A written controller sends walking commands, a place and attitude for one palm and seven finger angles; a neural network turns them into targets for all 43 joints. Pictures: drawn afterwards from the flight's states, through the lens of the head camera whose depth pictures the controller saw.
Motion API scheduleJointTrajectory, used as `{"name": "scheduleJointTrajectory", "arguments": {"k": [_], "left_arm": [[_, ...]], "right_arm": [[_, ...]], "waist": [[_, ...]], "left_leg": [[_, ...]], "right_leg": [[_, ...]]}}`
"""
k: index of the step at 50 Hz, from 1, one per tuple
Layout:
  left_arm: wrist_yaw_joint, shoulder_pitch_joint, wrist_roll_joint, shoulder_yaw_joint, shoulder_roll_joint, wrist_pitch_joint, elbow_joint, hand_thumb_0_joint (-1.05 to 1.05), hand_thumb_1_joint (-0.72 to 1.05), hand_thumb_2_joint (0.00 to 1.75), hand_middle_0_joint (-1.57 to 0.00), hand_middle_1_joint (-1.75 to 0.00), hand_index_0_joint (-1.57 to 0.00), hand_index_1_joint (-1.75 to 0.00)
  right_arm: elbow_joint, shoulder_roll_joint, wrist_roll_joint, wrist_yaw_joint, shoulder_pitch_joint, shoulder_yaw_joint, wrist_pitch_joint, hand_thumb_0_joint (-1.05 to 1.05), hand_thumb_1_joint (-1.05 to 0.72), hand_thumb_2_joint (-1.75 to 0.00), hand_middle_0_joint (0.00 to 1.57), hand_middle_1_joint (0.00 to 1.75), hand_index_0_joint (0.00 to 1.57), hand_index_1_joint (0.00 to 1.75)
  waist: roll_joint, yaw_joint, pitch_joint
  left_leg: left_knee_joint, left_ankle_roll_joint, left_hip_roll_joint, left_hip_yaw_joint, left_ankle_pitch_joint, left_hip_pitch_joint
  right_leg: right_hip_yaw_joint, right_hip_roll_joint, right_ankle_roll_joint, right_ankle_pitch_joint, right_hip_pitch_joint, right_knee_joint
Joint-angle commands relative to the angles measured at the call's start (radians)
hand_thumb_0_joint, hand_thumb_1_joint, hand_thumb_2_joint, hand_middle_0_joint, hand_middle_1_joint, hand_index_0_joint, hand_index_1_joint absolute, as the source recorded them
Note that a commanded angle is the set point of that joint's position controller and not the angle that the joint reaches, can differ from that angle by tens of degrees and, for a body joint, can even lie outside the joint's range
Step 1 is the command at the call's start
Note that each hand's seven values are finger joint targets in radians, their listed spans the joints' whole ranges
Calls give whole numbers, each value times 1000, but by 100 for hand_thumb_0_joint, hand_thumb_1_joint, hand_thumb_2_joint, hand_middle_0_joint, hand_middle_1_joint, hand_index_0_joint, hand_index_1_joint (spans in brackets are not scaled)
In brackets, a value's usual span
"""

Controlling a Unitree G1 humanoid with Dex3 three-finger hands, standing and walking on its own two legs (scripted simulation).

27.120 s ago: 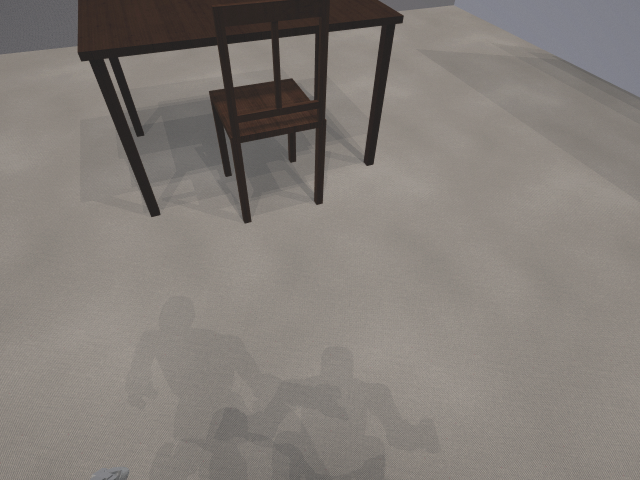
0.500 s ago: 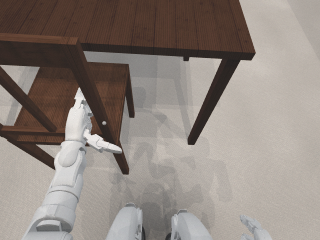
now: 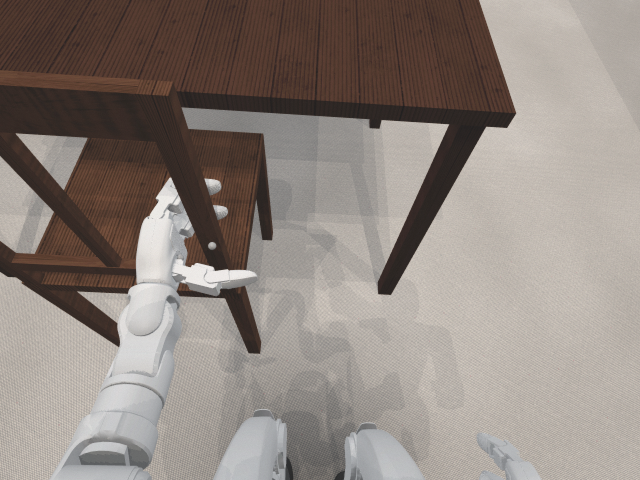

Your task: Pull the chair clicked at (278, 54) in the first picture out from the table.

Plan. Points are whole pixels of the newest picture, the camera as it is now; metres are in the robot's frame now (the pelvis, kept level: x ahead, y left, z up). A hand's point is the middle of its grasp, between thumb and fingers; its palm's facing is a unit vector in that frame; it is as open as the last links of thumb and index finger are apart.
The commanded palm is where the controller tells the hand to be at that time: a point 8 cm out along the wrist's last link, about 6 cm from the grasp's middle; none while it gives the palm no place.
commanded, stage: hook a spindle and tug to test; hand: left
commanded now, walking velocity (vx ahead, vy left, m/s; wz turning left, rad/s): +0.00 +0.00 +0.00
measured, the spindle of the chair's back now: (68, 211) +0.44 +0.34 +0.02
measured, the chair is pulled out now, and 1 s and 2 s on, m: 0.00 0.03 0.15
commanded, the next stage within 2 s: step backward, pulling the chair out in 0.96 s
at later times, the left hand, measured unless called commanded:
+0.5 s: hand (213, 252) +0.38 +0.14 +0.03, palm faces +0.01 -1.00 -0.01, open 6.1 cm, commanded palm +0.35 +0.18 +0.02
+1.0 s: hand (210, 274) +0.35 +0.14 +0.03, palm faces -0.01 -1.00 -0.01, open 6.1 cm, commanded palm +0.33 +0.19 +0.02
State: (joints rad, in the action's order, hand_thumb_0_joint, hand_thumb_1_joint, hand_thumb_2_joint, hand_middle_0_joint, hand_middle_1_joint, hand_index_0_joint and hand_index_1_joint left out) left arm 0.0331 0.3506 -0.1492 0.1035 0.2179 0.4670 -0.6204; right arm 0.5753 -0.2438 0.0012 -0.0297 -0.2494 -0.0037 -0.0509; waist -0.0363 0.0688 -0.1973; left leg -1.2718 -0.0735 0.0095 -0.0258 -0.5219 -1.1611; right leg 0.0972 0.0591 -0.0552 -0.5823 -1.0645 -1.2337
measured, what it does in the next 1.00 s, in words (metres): stands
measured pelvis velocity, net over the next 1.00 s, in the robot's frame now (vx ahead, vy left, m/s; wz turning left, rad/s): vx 0.01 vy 0.00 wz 0.00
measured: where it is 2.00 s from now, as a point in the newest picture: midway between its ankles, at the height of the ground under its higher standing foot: outside the picture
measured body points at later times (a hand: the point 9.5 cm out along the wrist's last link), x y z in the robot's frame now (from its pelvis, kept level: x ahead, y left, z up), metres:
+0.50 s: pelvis +0.02 +0.00 +0.01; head +0.13 +0.01 +0.45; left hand +0.38 +0.19 +0.03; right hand +0.14 -0.25 -0.10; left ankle +0.04 +0.07 -0.62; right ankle +0.00 -0.09 -0.62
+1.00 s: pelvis +0.01 +0.00 +0.00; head +0.11 +0.01 +0.44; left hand +0.35 +0.19 +0.03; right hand +0.16 -0.24 -0.10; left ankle +0.04 +0.07 -0.62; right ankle +0.00 -0.09 -0.62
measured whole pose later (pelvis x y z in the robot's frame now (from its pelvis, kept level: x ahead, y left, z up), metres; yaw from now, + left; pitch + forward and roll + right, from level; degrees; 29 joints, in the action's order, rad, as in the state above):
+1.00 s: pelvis +0.01 +0.00 +0.00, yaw +0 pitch +23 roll -3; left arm 0.06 0.14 -0.16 0.05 0.19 0.44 -0.40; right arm 0.53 -0.23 0.01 -0.03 -0.21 0.00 -0.07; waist -0.03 0.04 -0.20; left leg -1.27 -0.07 0.01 -0.03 -0.54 -1.13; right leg 0.09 0.06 -0.06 -0.61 -1.03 -1.24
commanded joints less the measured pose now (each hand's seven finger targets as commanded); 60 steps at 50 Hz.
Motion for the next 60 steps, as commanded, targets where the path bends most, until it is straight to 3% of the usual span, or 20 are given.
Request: {"name": "scheduleJointTrajectory", "arguments": {"k": [1,3,8,10,13,18,22,25,29,33,36,38,46,52,53,54,55,56,58,60], "left_arm": [[29,232,21,-57,37,82,247,0,23,61,-50,-145,-50,-145],[28,220,25,-84,12,77,259,0,34,66,-50,-145,-50,-145],[15,215,34,-54,47,74,251,0,62,78,-50,-145,-50,-145],[18,201,35,-80,17,72,253,0,73,83,-50,-145,-50,-145],[19,163,28,-58,41,72,287,0,90,90,-50,-145,-50,-145],[31,79,15,-53,44,61,312,0,90,90,-50,-145,-50,-145],[34,1,10,-74,22,67,385,0,90,90,-50,-145,-50,-145],[34,-55,6,-86,10,63,397,0,90,90,-50,-145,-50,-145],[32,-58,4,-53,48,76,419,0,90,90,-50,-145,-50,-145],[40,-79,2,-63,28,80,424,0,90,90,-50,-145,-50,-145],[45,-95,-3,-38,52,75,424,0,90,90,-50,-145,-50,-145],[50,-102,-2,-78,14,66,436,0,90,90,-50,-145,-50,-145],[52,-75,-4,-35,57,44,414,0,90,90,-50,-145,-50,-145],[54,-52,-6,-39,55,37,417,0,90,90,-50,-145,-50,-145],[56,-44,-5,-107,-11,38,442,0,90,90,-50,-145,-50,-145],[-57,145,73,83,308,-73,560,0,90,90,-50,-145,-50,-145],[-99,170,77,32,245,-115,641,0,90,90,-50,-145,-50,-145],[-122,76,85,9,207,-150,581,0,90,90,-50,-145,-50,-145],[-135,-59,95,-51,122,-227,391,0,90,90,-50,-145,-50,-145],[-137,-56,100,-103,65,-278,209,0,90,90,-50,-145,-50,-145]], "right_arm": [[-100,-159,-1,1,-46,63,26,0,-90,-90,20,30,20,30],[-108,-156,0,-3,-43,63,21,0,-90,-90,20,30,20,30],[-100,-156,1,-2,-48,63,12,0,-90,-90,20,30,20,30],[-104,-152,0,-5,-48,63,10,0,-90,-90,20,30,20,30],[-108,-152,0,-3,-48,65,6,0,-90,-90,20,30,20,30],[-119,-146,5,-3,-42,62,1,0,-90,-90,20,30,20,30],[-133,-138,4,-7,-37,65,2,0,-90,-90,20,30,20,30],[-142,-137,4,-10,-30,62,4,0,-90,-90,20,30,20,30],[-144,-139,3,-3,-20,62,9,0,-90,-90,20,30,20,30],[-143,-134,2,-1,-6,62,15,0,-90,-90,20,30,20,30],[-144,-137,3,3,0,61,16,0,-90,-90,20,30,20,30],[-155,-134,6,3,9,60,16,0,-90,-90,20,30,20,30],[-158,-139,7,14,15,55,19,0,-90,-90,20,30,20,30],[-156,-139,7,16,17,52,24,0,-90,-90,20,30,20,30],[-165,-131,8,14,23,51,27,0,-90,-90,20,30,20,30],[-246,-112,58,55,-89,36,-47,0,-90,-90,20,30,20,30],[-248,-112,66,80,-78,39,-62,0,-90,-90,20,30,20,30],[-237,-116,64,92,-87,38,-68,0,-90,-90,20,30,20,30],[-213,-108,61,111,-36,17,-105,0,-90,-90,20,30,20,30],[-177,-119,62,129,-29,5,-127,0,-90,-90,20,30,20,30]], "waist": [[-56,20,-418],[-57,21,-406],[-32,23,-384],[-42,22,-394],[-38,12,-423],[-6,5,-398],[-53,-11,-418],[-24,-9,-394],[6,-6,-369],[-21,-8,-375],[-24,-17,-367],[-20,-10,-370],[18,-14,-355],[-10,-13,-354],[-22,-2,-357],[-45,-32,-539],[-124,-24,-576],[-114,-16,-526],[-100,-17,-372],[10,-9,-189]], "left_leg": [[159,67,-32,156,381,531],[164,65,-30,154,379,531],[157,60,-27,144,380,497],[156,61,-28,149,414,520],[152,62,-27,138,450,519],[156,56,-24,125,459,489],[159,63,-31,128,539,547],[159,57,-29,127,531,524],[146,48,-19,115,469,453],[138,51,-17,110,453,455],[139,53,-17,112,457,455],[142,53,-18,115,444,462],[137,46,-11,110,360,400],[139,49,-12,112,342,411],[143,48,-12,114,341,432],[357,28,-28,112,348,715],[385,27,-15,91,420,813],[396,29,-17,100,466,819],[447,15,-44,123,461,749],[523,0,-79,154,432,660]], "right_leg": [[-59,-5,13,291,22,150],[-58,-6,13,291,29,157],[-63,-4,15,314,50,159],[-59,-5,14,329,43,152],[-65,-5,15,374,86,153],[-71,-7,18,416,138,162],[-66,-8,16,445,131,156],[-68,-7,18,453,144,160],[-80,-8,18,459,175,154],[-82,-13,21,447,160,150],[-81,-12,18,443,154,145],[-78,-13,20,423,143,149],[-85,-12,21,373,155,151],[-84,-10,19,344,134,155],[-82,-13,20,338,123,162],[-183,-78,27,381,534,335],[-192,-86,52,515,581,395],[-176,-90,61,590,572,401],[-169,-96,73,570,527,422],[-161,-98,90,571,539,469]]}}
